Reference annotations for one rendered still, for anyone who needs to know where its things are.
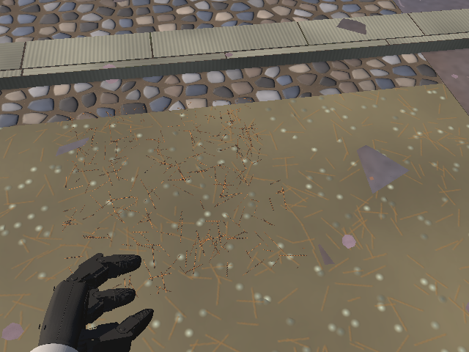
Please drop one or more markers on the robot left hand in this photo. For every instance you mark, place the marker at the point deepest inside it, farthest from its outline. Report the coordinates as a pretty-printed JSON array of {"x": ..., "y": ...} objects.
[{"x": 78, "y": 301}]

